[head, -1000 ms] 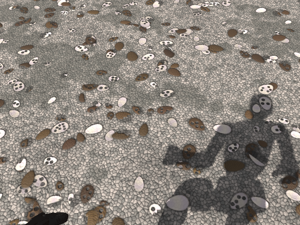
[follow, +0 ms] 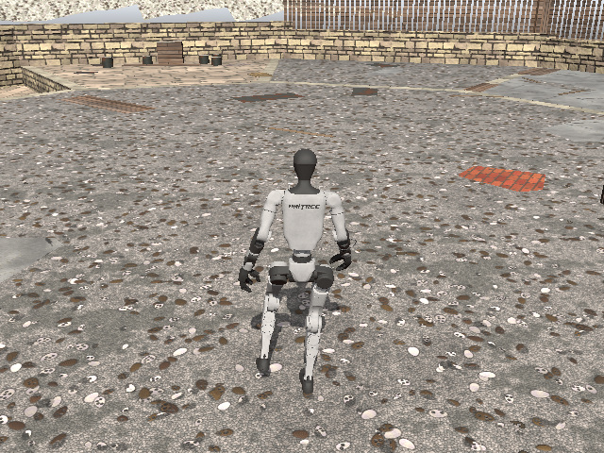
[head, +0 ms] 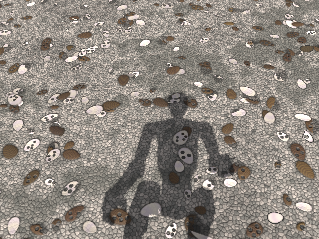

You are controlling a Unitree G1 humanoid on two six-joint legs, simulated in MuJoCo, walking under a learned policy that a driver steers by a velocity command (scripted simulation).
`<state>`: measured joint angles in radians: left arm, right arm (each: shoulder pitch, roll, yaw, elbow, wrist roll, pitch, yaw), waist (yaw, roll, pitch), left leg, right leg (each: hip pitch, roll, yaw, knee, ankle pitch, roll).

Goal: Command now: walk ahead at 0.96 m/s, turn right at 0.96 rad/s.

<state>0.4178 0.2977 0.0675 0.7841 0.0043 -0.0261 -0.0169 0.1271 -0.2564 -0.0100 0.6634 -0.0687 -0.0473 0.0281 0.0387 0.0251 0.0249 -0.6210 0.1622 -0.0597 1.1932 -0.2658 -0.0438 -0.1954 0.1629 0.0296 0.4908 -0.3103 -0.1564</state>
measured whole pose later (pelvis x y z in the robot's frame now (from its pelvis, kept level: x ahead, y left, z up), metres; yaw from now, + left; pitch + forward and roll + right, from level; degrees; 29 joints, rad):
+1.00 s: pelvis +0.97 +0.03 -0.01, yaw +30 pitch +2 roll -2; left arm 0.51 0.34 0.06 0.91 0.02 -0.11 0.01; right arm -0.02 -0.36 -0.05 0.62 -0.04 0.00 0.09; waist 0.07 0.04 0.02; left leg -0.79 0.06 0.09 0.94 -0.05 0.11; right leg 0.12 -0.01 -0.26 0.26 -0.40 0.06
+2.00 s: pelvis +1.33 +0.21 +0.01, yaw +20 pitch +2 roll +1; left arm 0.19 0.33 0.10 0.54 -0.02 0.07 0.04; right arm 0.08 -0.29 -0.07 0.75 0.01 -0.02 -0.01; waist 0.02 -0.02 0.06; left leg -0.38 -0.10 -0.19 0.57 -0.29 -0.05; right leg -0.36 0.20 0.36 0.48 -0.12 -0.02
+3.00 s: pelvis +1.34 +0.26 +0.01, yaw +29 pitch +3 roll -3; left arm 0.07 0.32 0.10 0.66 0.01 0.00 0.03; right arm 0.23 -0.33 -0.08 0.60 0.02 0.03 -0.02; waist -0.02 -0.04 0.07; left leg -0.34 -0.04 -0.04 0.52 -0.23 0.07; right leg -0.56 0.00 0.05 1.14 -0.41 0.05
